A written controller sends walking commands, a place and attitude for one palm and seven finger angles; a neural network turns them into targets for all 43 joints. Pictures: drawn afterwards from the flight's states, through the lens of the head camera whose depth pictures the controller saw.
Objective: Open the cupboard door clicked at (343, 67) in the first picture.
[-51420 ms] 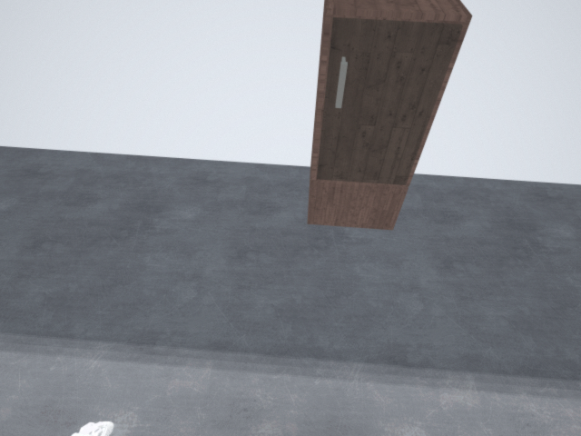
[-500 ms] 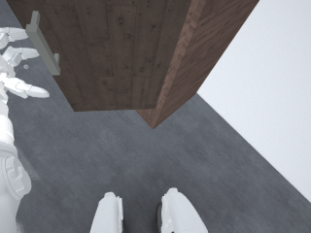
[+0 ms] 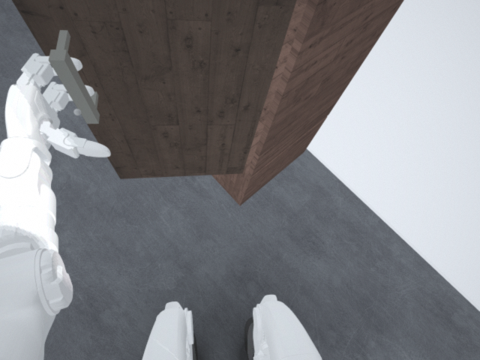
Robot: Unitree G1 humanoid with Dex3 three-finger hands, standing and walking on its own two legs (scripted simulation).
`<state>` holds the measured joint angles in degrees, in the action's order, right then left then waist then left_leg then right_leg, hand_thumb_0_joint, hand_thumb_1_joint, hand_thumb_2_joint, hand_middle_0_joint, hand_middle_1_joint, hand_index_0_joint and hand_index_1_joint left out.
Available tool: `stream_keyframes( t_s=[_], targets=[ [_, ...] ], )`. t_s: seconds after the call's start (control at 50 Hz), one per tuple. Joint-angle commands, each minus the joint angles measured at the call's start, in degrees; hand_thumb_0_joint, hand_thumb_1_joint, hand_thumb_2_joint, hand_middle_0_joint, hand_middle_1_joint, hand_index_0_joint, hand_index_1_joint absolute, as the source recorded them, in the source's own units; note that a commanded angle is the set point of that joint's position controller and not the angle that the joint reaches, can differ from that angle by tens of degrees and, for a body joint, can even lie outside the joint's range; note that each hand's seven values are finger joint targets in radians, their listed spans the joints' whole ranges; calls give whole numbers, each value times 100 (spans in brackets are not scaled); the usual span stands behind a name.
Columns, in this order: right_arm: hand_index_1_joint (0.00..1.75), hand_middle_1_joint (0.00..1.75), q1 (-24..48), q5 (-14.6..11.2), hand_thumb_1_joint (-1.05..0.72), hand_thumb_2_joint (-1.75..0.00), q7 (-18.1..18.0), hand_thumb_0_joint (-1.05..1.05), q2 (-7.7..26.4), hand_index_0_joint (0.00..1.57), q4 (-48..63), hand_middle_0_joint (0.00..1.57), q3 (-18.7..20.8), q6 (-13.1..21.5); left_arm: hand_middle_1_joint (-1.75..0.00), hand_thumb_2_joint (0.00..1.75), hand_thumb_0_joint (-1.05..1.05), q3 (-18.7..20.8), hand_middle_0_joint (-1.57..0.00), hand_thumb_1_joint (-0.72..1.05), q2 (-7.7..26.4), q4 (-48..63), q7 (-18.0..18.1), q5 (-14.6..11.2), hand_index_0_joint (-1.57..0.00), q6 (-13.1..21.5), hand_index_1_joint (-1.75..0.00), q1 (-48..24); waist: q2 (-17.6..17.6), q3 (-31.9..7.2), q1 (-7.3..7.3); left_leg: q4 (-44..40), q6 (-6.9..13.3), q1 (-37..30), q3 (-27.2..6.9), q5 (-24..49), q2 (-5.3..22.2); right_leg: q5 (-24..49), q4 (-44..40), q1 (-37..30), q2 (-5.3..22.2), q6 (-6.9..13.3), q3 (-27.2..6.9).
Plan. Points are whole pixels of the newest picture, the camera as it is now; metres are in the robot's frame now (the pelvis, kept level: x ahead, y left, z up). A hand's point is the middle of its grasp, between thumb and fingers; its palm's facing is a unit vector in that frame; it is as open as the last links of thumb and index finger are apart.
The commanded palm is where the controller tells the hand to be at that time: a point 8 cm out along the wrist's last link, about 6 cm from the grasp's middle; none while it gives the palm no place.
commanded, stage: slide the fingers in behind the handle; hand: left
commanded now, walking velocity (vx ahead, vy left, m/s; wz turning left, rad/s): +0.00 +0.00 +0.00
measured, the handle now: (79, 81) +0.54 +0.23 +0.06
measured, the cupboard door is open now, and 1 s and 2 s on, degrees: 54 54 64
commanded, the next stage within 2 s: close the thumb around the handle in 0.72 s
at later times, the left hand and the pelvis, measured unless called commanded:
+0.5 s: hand (97, 114) +0.48 +0.20 +0.05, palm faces +0.07 -1.00 -0.03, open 14.2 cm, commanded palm +0.46 +0.24 +0.05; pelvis +0.00 -0.02 +0.00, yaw +1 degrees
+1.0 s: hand (96, 113) +0.48 +0.20 +0.05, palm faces +0.06 -1.00 -0.03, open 13.3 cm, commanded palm +0.46 +0.23 +0.05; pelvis +0.00 -0.01 +0.00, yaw +1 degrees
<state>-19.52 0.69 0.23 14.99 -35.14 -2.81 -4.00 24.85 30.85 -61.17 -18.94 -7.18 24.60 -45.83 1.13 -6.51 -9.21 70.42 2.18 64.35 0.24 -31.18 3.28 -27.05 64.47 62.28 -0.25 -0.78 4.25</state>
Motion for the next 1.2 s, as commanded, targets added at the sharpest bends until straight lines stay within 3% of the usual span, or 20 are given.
stream_keyframes(
  t_s=[0.0, 0.04, 0.08, 0.12, 0.2, 0.24, 0.32, 0.44, 0.62, 0.68, 0.74, 0.8, 0.82, 0.84, 0.88, 0.96, 1.02, 1.08, 1.1, 1.18],
  targets=[
    [30, 30, -967, 9, -90, -90, -53, 0, 1111, 20, 254, 20, 477, 90, -120, 30, 0, 49, -30, -50, 1169, 1365, 160, -129, -30, 460, -120, -2168, 1024, -3097, 32, -884, -195, -2987, -563, 3148, -55, 1661, -579, -818, -249, 205, -29],
    [30, 30, -933, -6, -90, -90, -46, 0, 1087, 20, 268, 20, 475, 92, -120, 30, 0, 35, -30, -50, 1116, 1228, 233, -101, -30, 453, -120, -2019, 787, -2952, 22, -920, -155, -2713, -491, 2821, -86, 1632, -621, -993, -250, 197, -61],
    [30, 30, -919, -6, -90, -90, -48, 0, 1087, 20, 265, 20, 456, 85, -120, 30, 0, 55, -30, -50, 1159, 1122, 291, -60, -30, 479, -120, -2053, 853, -2765, 32, -950, -154, -2586, -463, 2689, -102, 1594, -615, -984, -239, 209, -72],
    [30, 30, -911, 8, -90, -90, -38, 0, 1074, 20, 287, 20, 470, 75, -120, 30, 0, 56, -30, -50, 1130, 1236, 369, -15, -30, 540, -120, -2049, 851, -2883, 75, -967, -161, -2655, -471, 2707, -108, 1593, -595, -1031, -237, 218, -72],
    [30, 30, -876, 19, -90, -90, -8, 0, 1032, 20, 273, 20, 469, 88, -120, 30, 0, -191, -30, -50, 803, 1142, 477, 1, -30, 634, -120, -2222, 887, -2749, -9, -944, -152, -2574, -428, 2487, -131, 1504, -623, -950, -232, 209, -100],
    [30, 30, -888, 20, -90, -90, -18, 0, 1053, 20, 275, 20, 468, 87, -120, 30, 0, -71, -30, -50, 946, 1022, 535, 29, -30, 651, -120, -2164, 636, -2729, -6, -943, -119, -2334, -398, 2357, -154, 1545, -625, -1143, -224, 203, -137],
    [30, 30, -845, 32, -90, -90, -5, 0, 1026, 20, 265, 20, 476, 102, -120, 30, 0, -348, -30, -50, 708, 1156, 500, 97, -30, 752, -120, -2374, 856, -2861, -52, -906, -116, -2471, -388, 2320, -166, 1531, -609, -1067, -214, 212, -168],
    [30, 30, -843, 8, -90, -90, -34, 0, 1046, 20, 220, 20, 476, 104, -120, 30, 0, -248, -30, -50, 822, 1042, 431, 5, -30, 723, -120, -2360, 581, -2826, -86, -863, -61, -2189, -330, 2201, -193, 1639, -657, -1317, -212, 182, -232],
    [30, 30, -836, -13, -90, -90, -79, 0, 1054, 20, 207, 20, 450, 140, -120, 30, 0, -87, -30, -50, 1088, 973, 308, -45, -30, 628, -120, -2397, 721, -2807, -61, -824, -48, -2038, -298, 2166, -202, 1701, -636, -1380, -192, 177, -274],
    [30, 30, -853, -1, -90, -90, -70, 0, 1046, 20, 210, 20, 479, 142, -120, 30, 0, -164, -30, -50, 941, 1150, 309, -56, -30, 672, -120, -2352, 878, -3055, -28, -806, -74, -2431, -347, 2521, -176, 1835, -582, -1227, -200, 195, -223],
    [30, 30, -837, -7, -90, -90, -43, 0, 1038, 20, 223, 20, 478, 140, -120, 30, 0, -309, -30, -50, 756, 1138, 348, -47, -30, 659, -120, -2308, 798, -2906, -58, -855, -83, -2406, -358, 2403, -171, 1701, -621, -1170, -210, 190, -195],
    [30, 30, -864, 4, -90, -90, -44, 0, 1050, 20, 204, 20, 484, 137, -120, 30, 0, -246, -30, -50, 862, 1118, 397, 5, -30, 687, -120, -2360, 855, -2953, -26, -850, -101, -2465, -393, 2500, -169, 1723, -575, -1139, -215, 205, -185],
    [30, 30, -839, 4, -90, -90, -33, 0, 1038, 20, 208, 20, 475, 141, -121, 32, 0, -360, -30, -44, 707, 1070, 394, -4, -30, 674, -121, -2381, 826, -2846, -76, -853, -94, -2407, -375, 2366, -177, 1629, -612, -1083, -212, 197, -184],
    [30, 30, -852, 6, -90, -90, -47, 0, 1058, 20, 178, 20, 488, 138, -121, 35, 0, -266, -31, -39, 822, 1053, 417, -1, -31, 677, -121, -2408, 694, -2771, -96, -868, -85, -2371, -387, 2339, -162, 1633, -631, -1115, -211, 195, -183],
    [30, 30, -859, 13, -90, -90, -38, 0, 1044, 20, 189, 20, 482, 144, -122, 40, 0, -377, -32, -28, 698, 1129, 411, 2, -32, 705, -122, -2461, 897, -2947, -98, -850, -95, -2528, -385, 2468, -170, 1686, -601, -1043, -207, 199, -182],
    [30, 30, -882, 31, -90, -90, -43, 0, 1050, 20, 172, 20, 478, 149, -125, 49, 0, -456, -33, -5, 632, 1151, 421, 14, -33, 726, -125, -2634, 904, -2888, -133, -871, -102, -2589, -441, 2450, -167, 1567, -579, -930, -212, 222, -139],
    [30, 30, -883, 25, -90, -90, -49, 0, 1069, 20, 149, 20, 479, 141, -127, 56, 0, -341, -34, 12, 745, 935, 449, 27, -34, 675, -127, -2572, 715, -2806, -152, -860, -91, -2395, -432, 2285, -169, 1513, -611, -977, -211, 197, -158],
    [30, 30, -889, 31, -90, -90, -39, 0, 1047, 20, 168, 20, 482, 141, -128, 64, 0, -392, -36, 28, 669, 1003, 440, 44, -36, 704, -128, -2543, 965, -2950, -84, -876, -124, -2615, -452, 2489, -167, 1559, -577, -907, -210, 223, -127],
    [30, 30, -903, 35, -90, -90, -39, 0, 1066, 20, 150, 20, 482, 128, -129, 66, 0, -306, -36, 34, 773, 999, 449, 42, -36, 704, -129, -2503, 898, -2934, -64, -875, -134, -2659, -472, 2568, -150, 1588, -567, -905, -218, 231, -116],
    [30, 30, -887, 35, -90, -90, -11, 0, 1046, 20, 158, 20, 502, 115, -131, 76, 0, -439, -38, 56, 526, 1085, 462, -7, -38, 730, -131, -2397, 868, -2978, -71, -885, -145, -2791, -483, 2655, -140, 1593, -595, -854, -227, 221, -86]
  ],
)
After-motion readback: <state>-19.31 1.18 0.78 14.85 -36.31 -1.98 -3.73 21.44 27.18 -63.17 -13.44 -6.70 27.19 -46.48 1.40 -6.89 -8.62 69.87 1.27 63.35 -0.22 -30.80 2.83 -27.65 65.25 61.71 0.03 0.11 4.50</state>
